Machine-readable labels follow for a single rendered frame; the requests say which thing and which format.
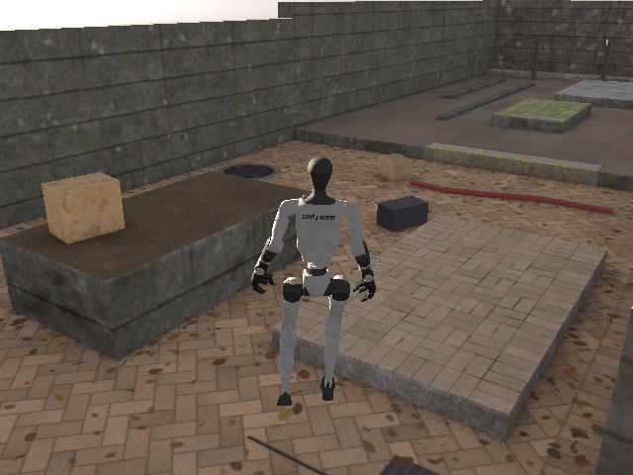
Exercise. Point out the robot torso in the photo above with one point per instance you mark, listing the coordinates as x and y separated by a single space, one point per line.
317 240

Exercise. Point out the left robot thigh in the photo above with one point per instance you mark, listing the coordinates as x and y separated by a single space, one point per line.
292 293

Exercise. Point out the robot left hand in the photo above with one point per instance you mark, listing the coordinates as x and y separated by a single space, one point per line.
255 279

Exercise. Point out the robot right hand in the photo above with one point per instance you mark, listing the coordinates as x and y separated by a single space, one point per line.
364 286

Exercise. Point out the left robot forearm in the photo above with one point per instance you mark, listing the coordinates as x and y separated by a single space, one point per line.
264 260

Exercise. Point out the robot left upper arm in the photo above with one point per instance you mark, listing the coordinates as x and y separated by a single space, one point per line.
286 209

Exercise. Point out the right robot forearm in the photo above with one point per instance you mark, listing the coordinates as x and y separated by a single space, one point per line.
365 265

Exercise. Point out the robot right upper arm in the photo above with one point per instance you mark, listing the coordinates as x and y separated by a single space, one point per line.
350 211

